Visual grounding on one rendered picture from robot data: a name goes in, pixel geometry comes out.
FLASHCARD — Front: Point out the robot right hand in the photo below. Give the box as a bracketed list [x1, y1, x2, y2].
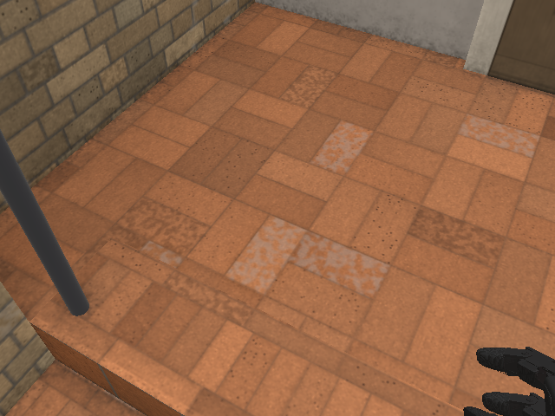
[463, 347, 555, 416]

